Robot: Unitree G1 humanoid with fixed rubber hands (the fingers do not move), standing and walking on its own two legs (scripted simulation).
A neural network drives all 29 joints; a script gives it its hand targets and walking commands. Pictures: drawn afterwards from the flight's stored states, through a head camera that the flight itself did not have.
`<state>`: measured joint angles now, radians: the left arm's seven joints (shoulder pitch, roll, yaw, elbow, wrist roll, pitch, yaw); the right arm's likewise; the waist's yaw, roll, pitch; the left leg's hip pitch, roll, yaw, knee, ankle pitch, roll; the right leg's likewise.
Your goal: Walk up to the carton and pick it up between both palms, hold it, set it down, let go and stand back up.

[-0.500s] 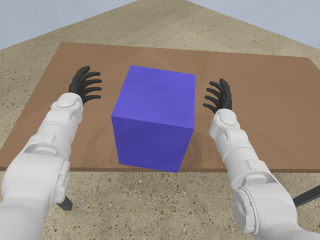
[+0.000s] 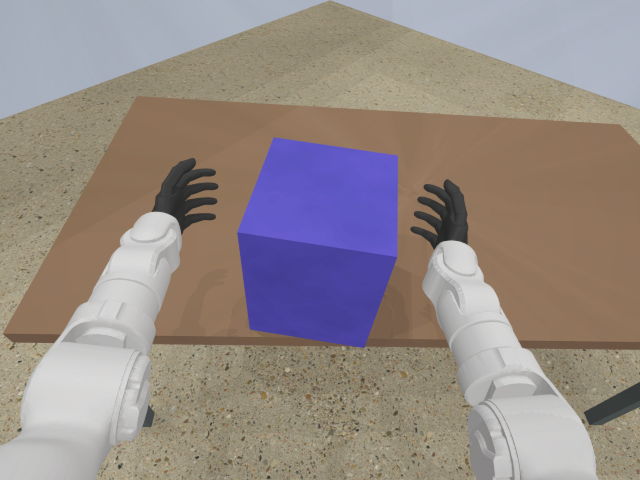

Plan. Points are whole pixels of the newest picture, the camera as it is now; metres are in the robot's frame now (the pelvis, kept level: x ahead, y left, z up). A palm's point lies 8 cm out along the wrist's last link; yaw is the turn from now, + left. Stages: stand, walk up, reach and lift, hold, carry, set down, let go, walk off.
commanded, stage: set down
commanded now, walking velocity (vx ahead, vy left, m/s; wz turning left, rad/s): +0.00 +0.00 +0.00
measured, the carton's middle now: (320, 246) +0.49 -0.02 -0.01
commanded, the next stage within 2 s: none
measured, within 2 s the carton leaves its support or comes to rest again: neither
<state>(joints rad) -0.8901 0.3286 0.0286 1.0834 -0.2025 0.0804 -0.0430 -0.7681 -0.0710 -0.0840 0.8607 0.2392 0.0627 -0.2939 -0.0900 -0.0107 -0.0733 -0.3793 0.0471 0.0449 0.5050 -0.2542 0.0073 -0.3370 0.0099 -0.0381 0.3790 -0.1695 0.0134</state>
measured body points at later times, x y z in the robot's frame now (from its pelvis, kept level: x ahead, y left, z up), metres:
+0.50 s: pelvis -0.01 +0.00 +0.00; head +0.01 +0.02 +0.45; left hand +0.36 +0.20 +0.02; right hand +0.33 -0.17 +0.03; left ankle -0.01 +0.11 -0.74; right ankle +0.01 -0.13 -0.74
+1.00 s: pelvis +0.00 +0.00 +0.00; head +0.02 +0.03 +0.45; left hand +0.27 +0.23 -0.04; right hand +0.26 -0.17 -0.03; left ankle -0.01 +0.11 -0.74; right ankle +0.01 -0.13 -0.74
